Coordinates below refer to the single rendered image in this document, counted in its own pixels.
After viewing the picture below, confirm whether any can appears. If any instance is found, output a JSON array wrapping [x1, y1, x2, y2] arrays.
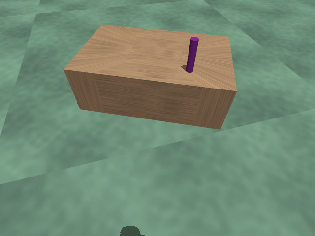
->
[[186, 37, 199, 73]]

